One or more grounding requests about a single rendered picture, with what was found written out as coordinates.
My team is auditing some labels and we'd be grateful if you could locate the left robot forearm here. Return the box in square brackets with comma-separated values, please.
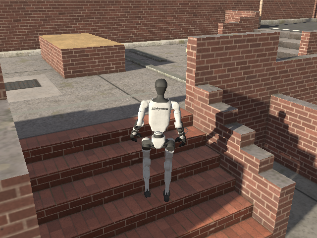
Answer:
[132, 119, 141, 135]

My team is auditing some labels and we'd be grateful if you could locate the robot right hand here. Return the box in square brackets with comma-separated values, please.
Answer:
[175, 137, 186, 147]

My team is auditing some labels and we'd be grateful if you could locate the robot left hand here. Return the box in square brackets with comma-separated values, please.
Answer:
[130, 132, 142, 142]

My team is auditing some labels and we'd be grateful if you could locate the robot head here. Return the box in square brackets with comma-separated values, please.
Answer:
[152, 79, 169, 103]

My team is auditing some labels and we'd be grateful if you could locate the robot left upper arm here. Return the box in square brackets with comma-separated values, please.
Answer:
[136, 100, 150, 127]

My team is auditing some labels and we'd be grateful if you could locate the robot right foot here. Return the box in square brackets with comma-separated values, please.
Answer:
[163, 190, 170, 202]

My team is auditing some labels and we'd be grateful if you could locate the right robot forearm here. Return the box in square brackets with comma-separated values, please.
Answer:
[177, 121, 185, 139]

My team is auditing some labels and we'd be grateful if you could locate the robot right upper arm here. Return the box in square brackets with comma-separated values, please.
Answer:
[170, 101, 182, 128]

